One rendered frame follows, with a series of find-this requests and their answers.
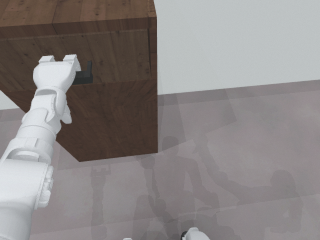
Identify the cabinet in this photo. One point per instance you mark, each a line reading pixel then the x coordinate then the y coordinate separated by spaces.
pixel 108 119

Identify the handle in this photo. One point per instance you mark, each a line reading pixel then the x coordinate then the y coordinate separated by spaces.
pixel 84 77

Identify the robot left hand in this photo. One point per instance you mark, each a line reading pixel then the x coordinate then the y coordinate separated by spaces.
pixel 59 74

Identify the drawer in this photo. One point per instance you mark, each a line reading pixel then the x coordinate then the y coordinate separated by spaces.
pixel 119 55

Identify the right robot shin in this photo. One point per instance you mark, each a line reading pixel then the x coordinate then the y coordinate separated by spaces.
pixel 192 229

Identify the left robot upper arm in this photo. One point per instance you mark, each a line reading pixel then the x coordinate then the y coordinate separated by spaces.
pixel 25 186

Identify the robot left forearm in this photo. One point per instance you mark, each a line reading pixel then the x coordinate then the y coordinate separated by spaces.
pixel 36 136

